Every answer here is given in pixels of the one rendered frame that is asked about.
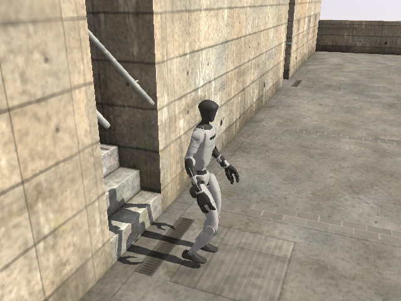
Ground stairs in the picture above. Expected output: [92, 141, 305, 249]
[100, 143, 162, 264]

